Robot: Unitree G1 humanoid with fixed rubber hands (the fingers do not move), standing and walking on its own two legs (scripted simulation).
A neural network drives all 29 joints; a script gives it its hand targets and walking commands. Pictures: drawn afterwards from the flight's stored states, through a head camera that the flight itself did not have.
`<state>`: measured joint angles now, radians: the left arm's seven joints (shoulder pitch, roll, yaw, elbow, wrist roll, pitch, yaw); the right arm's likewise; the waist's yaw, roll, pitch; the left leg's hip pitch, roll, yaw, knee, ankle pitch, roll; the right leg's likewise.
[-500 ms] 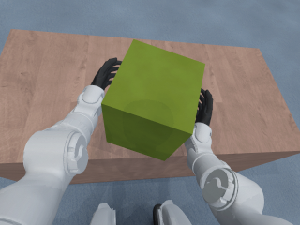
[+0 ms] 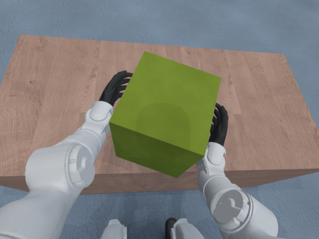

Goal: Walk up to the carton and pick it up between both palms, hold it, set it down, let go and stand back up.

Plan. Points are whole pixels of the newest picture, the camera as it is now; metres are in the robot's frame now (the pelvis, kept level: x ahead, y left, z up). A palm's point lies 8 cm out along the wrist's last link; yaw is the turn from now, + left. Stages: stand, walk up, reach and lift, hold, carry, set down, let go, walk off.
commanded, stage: reach and lift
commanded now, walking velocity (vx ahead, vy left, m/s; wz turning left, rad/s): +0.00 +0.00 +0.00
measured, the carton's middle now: (162, 121) +0.43 -0.03 -0.05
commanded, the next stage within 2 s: none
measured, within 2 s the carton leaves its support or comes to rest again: leaves its support in 1.42 s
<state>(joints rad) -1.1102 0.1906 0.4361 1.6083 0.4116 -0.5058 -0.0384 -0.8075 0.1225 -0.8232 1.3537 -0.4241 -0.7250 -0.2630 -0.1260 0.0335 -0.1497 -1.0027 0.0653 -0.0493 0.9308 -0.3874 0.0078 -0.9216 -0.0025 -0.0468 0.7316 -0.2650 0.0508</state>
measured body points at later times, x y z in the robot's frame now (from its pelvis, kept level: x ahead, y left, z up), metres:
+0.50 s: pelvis +0.00 +0.00 +0.00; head +0.15 +0.05 +0.42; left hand +0.48 +0.10 +0.00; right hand +0.38 -0.17 -0.02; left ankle +0.01 +0.10 -0.69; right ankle +0.03 -0.17 -0.69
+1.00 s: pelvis +0.00 +0.00 +0.02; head +0.16 +0.04 +0.43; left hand +0.47 +0.10 +0.00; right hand +0.38 -0.18 -0.02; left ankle +0.01 +0.10 -0.69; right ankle +0.03 -0.17 -0.69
